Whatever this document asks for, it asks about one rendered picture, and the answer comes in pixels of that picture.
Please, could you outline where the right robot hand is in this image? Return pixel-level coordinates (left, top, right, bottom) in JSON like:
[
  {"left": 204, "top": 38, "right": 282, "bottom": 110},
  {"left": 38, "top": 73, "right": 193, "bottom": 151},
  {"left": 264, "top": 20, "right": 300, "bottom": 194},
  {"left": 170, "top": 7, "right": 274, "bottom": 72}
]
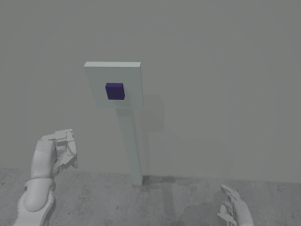
[{"left": 217, "top": 185, "right": 255, "bottom": 226}]

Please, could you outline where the left robot hand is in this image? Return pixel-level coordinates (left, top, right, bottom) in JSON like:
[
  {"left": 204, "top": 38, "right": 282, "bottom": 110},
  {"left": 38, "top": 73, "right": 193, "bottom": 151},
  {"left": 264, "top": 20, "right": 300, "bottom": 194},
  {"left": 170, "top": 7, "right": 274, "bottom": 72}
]
[{"left": 30, "top": 129, "right": 78, "bottom": 180}]

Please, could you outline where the panel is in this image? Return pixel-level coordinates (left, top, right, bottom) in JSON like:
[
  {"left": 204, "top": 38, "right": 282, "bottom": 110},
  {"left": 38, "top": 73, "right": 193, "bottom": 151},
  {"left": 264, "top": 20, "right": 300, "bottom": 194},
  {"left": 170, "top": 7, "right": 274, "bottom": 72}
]
[{"left": 84, "top": 61, "right": 144, "bottom": 186}]

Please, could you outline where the button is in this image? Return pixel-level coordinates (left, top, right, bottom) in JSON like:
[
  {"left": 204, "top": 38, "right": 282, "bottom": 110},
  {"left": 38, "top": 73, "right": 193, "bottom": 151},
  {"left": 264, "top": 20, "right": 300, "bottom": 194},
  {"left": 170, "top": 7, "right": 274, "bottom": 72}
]
[{"left": 105, "top": 83, "right": 125, "bottom": 100}]

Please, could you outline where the left robot forearm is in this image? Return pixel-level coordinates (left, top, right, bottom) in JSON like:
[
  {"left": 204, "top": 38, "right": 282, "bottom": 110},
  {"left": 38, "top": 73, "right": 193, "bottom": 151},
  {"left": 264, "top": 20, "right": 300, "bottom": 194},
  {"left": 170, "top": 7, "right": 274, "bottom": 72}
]
[{"left": 12, "top": 177, "right": 56, "bottom": 226}]

